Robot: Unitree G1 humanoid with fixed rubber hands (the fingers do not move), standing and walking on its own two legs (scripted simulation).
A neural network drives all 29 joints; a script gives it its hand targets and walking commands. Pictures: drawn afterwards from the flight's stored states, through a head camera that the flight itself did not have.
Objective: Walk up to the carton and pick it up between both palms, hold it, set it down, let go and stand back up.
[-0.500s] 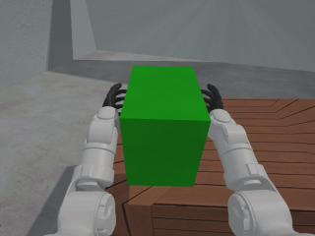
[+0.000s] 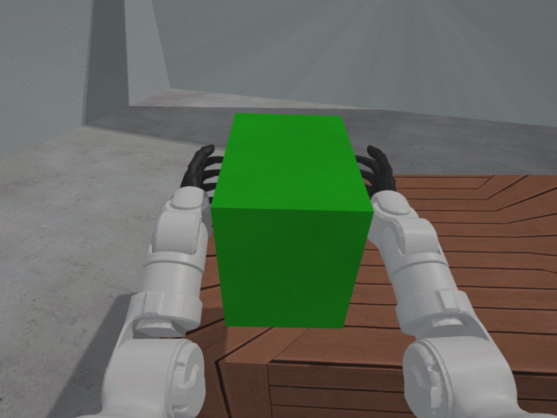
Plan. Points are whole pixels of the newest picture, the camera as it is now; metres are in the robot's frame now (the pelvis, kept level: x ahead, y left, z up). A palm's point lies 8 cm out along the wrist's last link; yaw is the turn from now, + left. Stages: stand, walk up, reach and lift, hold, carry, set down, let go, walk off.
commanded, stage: hold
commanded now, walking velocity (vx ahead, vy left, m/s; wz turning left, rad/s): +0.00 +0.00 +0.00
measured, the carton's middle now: (286, 215) +0.40 +0.02 +0.16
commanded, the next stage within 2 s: set down in 1.64 s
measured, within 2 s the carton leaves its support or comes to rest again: neither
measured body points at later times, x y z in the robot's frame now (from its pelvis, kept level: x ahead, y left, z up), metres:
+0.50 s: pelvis +0.00 +0.00 +0.00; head -0.07 -0.01 +0.44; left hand +0.39 +0.15 +0.22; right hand +0.40 -0.12 +0.20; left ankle +0.04 +0.15 -0.74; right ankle +0.06 -0.13 -0.74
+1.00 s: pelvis +0.00 +0.00 +0.00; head -0.07 -0.01 +0.44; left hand +0.39 +0.15 +0.22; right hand +0.39 -0.12 +0.21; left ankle +0.04 +0.15 -0.74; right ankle +0.06 -0.13 -0.74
